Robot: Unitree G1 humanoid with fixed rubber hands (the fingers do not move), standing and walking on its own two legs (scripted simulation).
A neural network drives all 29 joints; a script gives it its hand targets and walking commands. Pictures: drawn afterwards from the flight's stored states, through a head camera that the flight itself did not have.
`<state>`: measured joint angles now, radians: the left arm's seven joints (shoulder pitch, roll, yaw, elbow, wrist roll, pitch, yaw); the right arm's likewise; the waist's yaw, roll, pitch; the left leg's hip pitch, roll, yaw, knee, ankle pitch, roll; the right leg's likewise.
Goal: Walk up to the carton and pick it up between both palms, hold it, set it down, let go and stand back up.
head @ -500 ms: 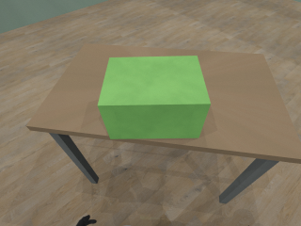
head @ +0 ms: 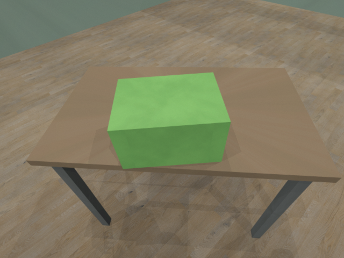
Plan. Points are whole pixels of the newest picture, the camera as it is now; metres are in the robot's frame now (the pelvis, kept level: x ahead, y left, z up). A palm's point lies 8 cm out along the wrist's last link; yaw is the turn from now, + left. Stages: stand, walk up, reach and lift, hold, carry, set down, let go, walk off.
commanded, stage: stand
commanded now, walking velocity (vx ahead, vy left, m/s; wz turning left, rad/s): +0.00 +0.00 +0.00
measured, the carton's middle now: (168, 119) +0.48 +0.04 +0.03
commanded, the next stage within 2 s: none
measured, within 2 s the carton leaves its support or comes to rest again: neither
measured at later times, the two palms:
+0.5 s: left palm out of the picture -0.01 +0.21 -0.14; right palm out of the picture -0.02 -0.22 -0.15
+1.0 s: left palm out of the picture -0.02 +0.21 -0.14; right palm out of the picture -0.04 -0.21 -0.15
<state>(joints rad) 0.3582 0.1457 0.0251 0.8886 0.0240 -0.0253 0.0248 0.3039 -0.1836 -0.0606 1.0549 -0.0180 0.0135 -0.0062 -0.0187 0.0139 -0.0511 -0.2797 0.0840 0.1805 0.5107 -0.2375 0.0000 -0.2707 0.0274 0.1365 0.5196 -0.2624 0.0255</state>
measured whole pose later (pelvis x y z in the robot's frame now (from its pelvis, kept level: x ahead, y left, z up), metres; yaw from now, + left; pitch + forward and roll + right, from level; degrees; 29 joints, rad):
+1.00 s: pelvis +0.00 +0.01 +0.00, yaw -1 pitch +0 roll +1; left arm 0.34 0.10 0.01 1.09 0.02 0.00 0.05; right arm 0.33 -0.15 -0.06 1.12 -0.02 0.02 -0.04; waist -0.02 0.01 -0.02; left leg -0.25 0.07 0.20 0.49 -0.23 0.01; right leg -0.26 0.01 0.16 0.53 -0.26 0.04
